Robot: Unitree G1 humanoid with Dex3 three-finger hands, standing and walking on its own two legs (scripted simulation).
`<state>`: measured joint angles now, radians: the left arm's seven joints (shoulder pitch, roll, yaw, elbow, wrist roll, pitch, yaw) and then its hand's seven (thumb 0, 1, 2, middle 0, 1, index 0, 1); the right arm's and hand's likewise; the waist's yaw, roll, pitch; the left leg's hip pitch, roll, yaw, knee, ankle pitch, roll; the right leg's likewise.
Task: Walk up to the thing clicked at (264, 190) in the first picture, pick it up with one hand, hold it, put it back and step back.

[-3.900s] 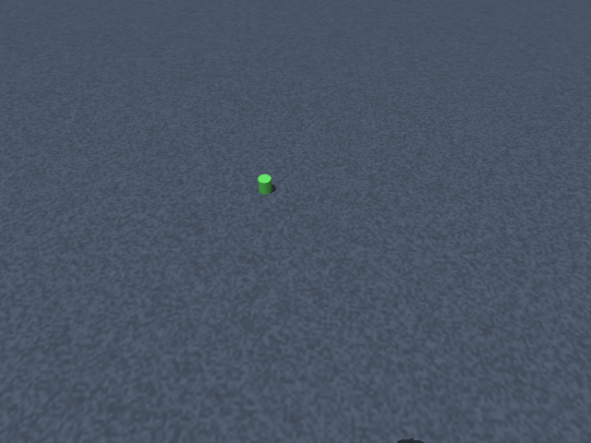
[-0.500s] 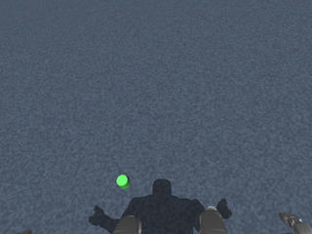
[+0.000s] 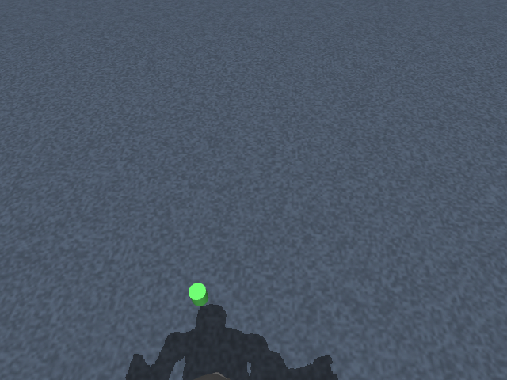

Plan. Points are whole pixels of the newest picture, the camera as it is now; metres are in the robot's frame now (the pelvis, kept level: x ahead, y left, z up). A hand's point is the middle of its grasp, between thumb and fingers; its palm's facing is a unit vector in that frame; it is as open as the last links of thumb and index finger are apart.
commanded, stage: walk up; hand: left
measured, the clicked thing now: (198, 294) +0.49 +0.22 -0.72
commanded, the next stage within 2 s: none
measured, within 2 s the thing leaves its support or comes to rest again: neither
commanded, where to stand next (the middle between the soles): +0.10 -0.01 m, yaw -2 degrees
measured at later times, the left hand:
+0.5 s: hand out of the picture +0.13 +0.33 -0.15, palm faces -0.08 -0.94 -0.34, open 7.4 cm
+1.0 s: hand (131, 362) +0.19 +0.23 -0.17, palm faces -0.02 -0.94 -0.34, open 7.4 cm
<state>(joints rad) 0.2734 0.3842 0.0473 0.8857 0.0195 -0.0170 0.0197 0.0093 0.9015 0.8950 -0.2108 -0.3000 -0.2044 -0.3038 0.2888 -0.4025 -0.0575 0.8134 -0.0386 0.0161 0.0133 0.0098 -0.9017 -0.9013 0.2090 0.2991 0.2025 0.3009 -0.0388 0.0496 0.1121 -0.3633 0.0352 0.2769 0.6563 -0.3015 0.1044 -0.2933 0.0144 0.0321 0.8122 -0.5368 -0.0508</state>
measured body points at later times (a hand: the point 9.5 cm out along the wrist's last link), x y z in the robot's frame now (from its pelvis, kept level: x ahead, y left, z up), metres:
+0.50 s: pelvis +0.02 +0.05 +0.00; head +0.03 +0.09 +0.45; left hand +0.13 +0.38 -0.13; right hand +0.00 -0.29 -0.08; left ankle +0.05 +0.20 -0.72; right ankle +0.03 -0.11 -0.65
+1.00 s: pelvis +0.07 -0.03 -0.01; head +0.12 -0.02 +0.43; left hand +0.19 +0.28 -0.14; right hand +0.15 -0.34 -0.13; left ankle +0.08 +0.10 -0.72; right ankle +0.09 -0.15 -0.71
